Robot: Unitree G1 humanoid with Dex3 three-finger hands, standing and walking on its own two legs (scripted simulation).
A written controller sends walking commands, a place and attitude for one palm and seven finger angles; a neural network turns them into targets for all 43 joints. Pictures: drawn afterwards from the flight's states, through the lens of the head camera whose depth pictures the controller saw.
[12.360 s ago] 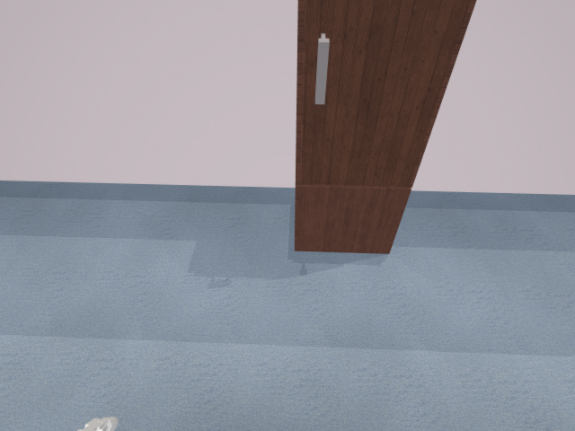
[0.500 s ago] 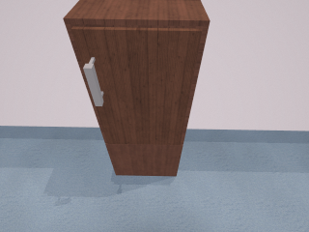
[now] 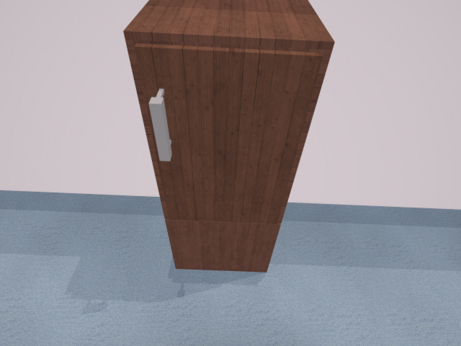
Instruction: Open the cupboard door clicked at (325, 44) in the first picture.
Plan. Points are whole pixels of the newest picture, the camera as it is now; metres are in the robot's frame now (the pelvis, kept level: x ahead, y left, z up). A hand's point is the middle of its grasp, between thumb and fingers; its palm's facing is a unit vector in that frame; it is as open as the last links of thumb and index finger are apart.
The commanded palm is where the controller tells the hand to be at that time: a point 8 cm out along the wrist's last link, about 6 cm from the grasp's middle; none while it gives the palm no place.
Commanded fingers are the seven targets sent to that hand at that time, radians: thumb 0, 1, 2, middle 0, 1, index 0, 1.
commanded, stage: look again from close up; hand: left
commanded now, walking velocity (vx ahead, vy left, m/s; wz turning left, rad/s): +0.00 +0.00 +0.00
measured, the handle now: (163, 125) +0.56 +0.20 +0.08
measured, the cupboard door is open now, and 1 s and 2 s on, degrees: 0 0 0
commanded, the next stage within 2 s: shuffle to correct the standing spot in 0.18 s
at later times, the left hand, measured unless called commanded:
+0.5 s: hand out of the picture -0.10 +0.21 -0.17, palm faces +0.02 -0.98 -0.20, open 7.4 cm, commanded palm none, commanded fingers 0.00 0.90 0.90 -0.20 -0.30 -0.20 -0.30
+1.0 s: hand out of the picture -0.01 +0.20 -0.16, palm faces -0.01 -0.99 -0.15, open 7.3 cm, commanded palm none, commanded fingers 0.00 0.90 0.90 -0.20 -0.30 -0.20 -0.30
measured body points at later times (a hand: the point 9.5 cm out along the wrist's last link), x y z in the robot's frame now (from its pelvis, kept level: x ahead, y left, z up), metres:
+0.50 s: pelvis -0.05 +0.03 +0.01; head -0.05 +0.03 +0.46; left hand -0.10 +0.26 -0.15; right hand -0.04 -0.21 -0.15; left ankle +0.03 +0.11 -0.73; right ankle -0.06 -0.09 -0.73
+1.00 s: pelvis -0.02 +0.03 +0.01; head -0.02 +0.04 +0.46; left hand -0.01 +0.25 -0.15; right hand -0.08 -0.18 -0.14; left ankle -0.05 +0.12 -0.73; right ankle +0.00 -0.12 -0.67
